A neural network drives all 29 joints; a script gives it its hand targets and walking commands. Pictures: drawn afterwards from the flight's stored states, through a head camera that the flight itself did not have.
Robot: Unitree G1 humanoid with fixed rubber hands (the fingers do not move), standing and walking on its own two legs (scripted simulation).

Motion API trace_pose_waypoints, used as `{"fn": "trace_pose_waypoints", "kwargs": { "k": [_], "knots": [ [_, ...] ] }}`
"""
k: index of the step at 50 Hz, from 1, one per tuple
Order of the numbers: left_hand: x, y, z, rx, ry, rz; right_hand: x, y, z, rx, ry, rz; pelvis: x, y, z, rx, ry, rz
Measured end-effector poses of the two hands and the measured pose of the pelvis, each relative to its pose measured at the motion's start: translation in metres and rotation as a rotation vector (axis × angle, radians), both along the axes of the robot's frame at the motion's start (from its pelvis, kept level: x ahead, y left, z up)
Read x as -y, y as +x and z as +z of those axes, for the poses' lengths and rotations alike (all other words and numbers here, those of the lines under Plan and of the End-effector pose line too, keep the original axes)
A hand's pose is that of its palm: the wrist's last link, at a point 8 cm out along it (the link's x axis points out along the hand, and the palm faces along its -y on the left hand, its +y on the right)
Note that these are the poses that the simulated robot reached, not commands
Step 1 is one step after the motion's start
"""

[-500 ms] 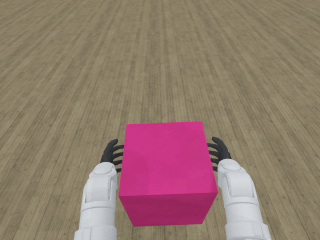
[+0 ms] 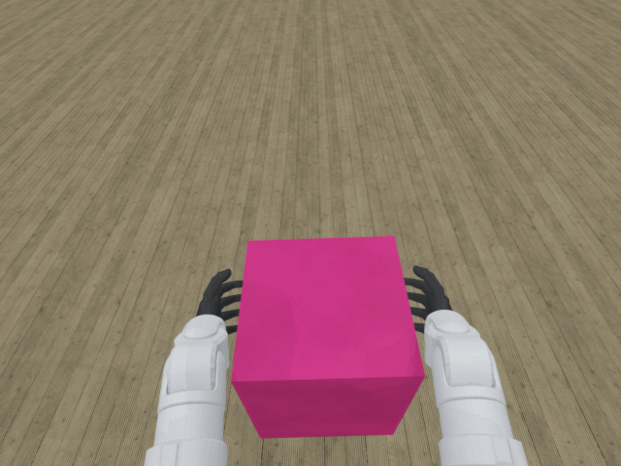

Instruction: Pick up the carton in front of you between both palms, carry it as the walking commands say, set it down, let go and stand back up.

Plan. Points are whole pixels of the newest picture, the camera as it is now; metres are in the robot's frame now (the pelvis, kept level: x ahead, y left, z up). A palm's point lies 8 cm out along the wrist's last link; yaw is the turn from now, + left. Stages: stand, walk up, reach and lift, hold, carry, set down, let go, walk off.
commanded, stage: hold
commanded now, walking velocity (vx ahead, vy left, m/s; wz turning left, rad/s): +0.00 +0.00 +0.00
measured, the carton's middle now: (324, 342) +0.30 +0.00 -0.04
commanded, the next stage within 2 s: set down in 0.36 s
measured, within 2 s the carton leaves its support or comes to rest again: neither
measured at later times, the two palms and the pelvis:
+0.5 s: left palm (211, 341) +0.26 +0.14 +0.05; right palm (445, 325) +0.28 -0.16 +0.04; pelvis -0.03 -0.02 -0.01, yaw +4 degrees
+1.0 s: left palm (230, 363) +0.32 +0.16 -0.14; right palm (399, 347) +0.34 -0.14 -0.15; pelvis -0.05 -0.01 -0.07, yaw +4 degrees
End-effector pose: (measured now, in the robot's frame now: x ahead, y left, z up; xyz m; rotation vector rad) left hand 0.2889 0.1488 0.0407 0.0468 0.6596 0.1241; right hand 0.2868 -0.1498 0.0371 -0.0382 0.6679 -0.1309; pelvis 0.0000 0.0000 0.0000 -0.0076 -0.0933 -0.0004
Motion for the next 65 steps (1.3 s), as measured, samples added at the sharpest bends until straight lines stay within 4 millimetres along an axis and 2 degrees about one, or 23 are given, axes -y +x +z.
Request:
{"fn": "trace_pose_waypoints", "kwargs": {
  "k": [13,20,26,33,36,39,46,49,52,58,65],
  "knots": [
    [0.005,-0.022,0.004,0.014,-0.001,0.016,0.005,-0.018,0.003,0.014,0.009,0.007,0.008,-0.022,-0.002,0.075,0.005,0.016],
    [0.008,-0.030,0.007,0.021,-0.001,0.038,0.008,-0.020,0.005,0.022,0.021,0.022,0.016,-0.029,-0.004,0.090,0.012,0.042],
    [0.006,-0.027,0.008,0.030,-0.027,0.085,0.005,-0.008,0.007,0.028,0.063,0.024,0.023,-0.032,-0.007,0.099,0.014,0.081],
    [-0.003,-0.008,-0.005,0.015,-0.041,0.118,-0.005,0.019,-0.004,0.011,0.080,0.031,0.026,-0.034,-0.016,0.081,0.011,0.089],
    [-0.007,0.001,-0.021,-0.010,-0.035,0.124,-0.009,0.030,-0.020,-0.012,0.068,0.046,0.026,-0.035,-0.020,0.033,0.007,0.087],
    [-0.010,0.008,-0.046,-0.032,-0.023,0.123,-0.012,0.039,-0.046,-0.034,0.053,0.061,0.025,-0.036,-0.025,-0.047,0.005,0.084],
    [-0.012,0.023,-0.130,-0.035,0.002,0.103,-0.014,0.050,-0.134,-0.033,0.016,0.089,0.019,-0.044,-0.047,-0.289,0.003,0.076],
    [-0.012,0.027,-0.168,-0.022,-0.009,0.110,-0.013,0.054,-0.173,-0.021,0.017,0.086,0.016,-0.046,-0.062,-0.399,0.003,0.075],
    [-0.012,0.033,-0.196,0.005,-0.026,0.123,-0.013,0.061,-0.202,0.004,0.027,0.085,0.013,-0.046,-0.081,-0.503,0.002,0.074],
    [-0.014,0.050,-0.224,0.054,-0.061,0.153,-0.015,0.080,-0.229,0.050,0.049,0.080,0.009,-0.044,-0.115,-0.636,-0.002,0.071],
    [-0.016,0.064,-0.252,0.022,-0.072,0.172,-0.017,0.098,-0.256,0.016,0.057,0.080,0.008,-0.046,-0.148,-0.709,-0.006,0.073]
  ]
}}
